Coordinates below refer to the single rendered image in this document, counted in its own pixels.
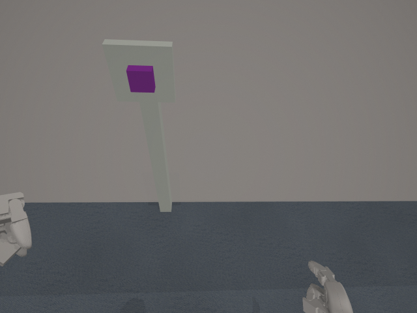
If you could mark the button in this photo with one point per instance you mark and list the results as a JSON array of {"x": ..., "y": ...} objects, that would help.
[{"x": 141, "y": 78}]

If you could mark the panel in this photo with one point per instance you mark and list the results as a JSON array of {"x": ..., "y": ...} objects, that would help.
[{"x": 159, "y": 54}]

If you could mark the robot right hand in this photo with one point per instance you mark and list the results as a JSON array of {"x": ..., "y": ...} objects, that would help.
[{"x": 332, "y": 299}]

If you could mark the robot left hand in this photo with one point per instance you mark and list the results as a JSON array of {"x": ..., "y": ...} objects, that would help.
[{"x": 15, "y": 230}]

